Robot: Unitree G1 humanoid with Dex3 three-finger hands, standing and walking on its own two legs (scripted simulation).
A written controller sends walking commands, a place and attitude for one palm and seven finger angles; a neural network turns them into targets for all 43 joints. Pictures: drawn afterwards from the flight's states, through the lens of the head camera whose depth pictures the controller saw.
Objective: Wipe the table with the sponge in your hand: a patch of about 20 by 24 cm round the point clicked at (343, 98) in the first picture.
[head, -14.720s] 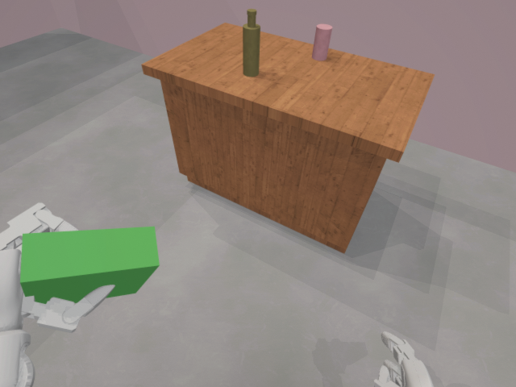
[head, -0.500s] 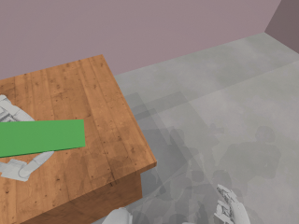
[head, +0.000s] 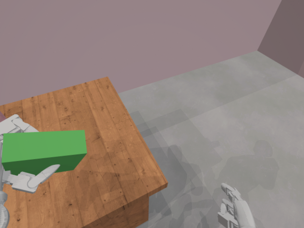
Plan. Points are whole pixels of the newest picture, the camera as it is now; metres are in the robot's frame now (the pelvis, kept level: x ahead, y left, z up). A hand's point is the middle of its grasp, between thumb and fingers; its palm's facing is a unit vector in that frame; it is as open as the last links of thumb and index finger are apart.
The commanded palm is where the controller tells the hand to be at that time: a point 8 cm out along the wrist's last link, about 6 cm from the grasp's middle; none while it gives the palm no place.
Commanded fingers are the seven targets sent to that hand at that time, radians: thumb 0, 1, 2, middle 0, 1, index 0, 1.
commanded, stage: come to a stop and stand still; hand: left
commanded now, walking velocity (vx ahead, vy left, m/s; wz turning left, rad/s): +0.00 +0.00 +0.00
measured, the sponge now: (57, 154) +0.23 +0.22 +0.14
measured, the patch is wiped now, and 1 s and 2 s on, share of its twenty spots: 0.00 0.00 0.00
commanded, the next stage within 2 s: look again from close up in 1.14 s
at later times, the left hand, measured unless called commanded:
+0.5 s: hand (12, 135) +0.24 +0.29 +0.18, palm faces +0.44 -0.80 -0.41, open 9.0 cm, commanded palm +0.16 +0.30 +0.18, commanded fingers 0.00 0.10 1.30 -1.20 -1.60 -1.20 -1.60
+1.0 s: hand (6, 149) +0.22 +0.31 +0.16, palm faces +0.35 -0.87 -0.36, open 9.0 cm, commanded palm +0.16 +0.34 +0.18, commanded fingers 0.00 0.10 1.30 -1.20 -1.60 -1.20 -1.60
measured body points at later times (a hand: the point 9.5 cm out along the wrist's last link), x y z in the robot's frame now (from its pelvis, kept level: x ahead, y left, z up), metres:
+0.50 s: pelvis -0.01 +0.02 +0.00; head +0.02 +0.03 +0.45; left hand +0.21 +0.33 +0.20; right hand +0.17 -0.21 -0.08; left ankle +0.02 +0.12 -0.74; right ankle -0.01 -0.08 -0.74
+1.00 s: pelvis +0.00 +0.06 +0.00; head +0.02 +0.10 +0.45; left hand +0.20 +0.35 +0.18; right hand +0.17 -0.15 -0.06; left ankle +0.02 +0.12 -0.74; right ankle -0.01 -0.08 -0.74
